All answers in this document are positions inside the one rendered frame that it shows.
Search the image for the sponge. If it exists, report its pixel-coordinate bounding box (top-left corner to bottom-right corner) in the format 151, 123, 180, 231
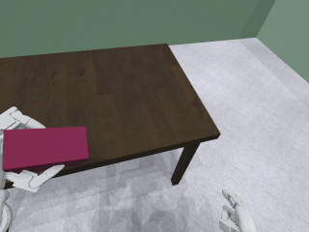
2, 127, 89, 174

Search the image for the robot right hand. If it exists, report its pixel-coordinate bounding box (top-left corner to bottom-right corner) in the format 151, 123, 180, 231
219, 189, 258, 232

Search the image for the robot left forearm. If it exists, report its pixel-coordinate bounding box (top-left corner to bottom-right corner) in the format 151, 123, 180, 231
0, 189, 14, 232

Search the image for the robot left hand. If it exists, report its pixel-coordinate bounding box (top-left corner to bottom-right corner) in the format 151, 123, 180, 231
0, 106, 65, 192

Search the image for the table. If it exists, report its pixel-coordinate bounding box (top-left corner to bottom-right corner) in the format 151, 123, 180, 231
0, 43, 221, 232

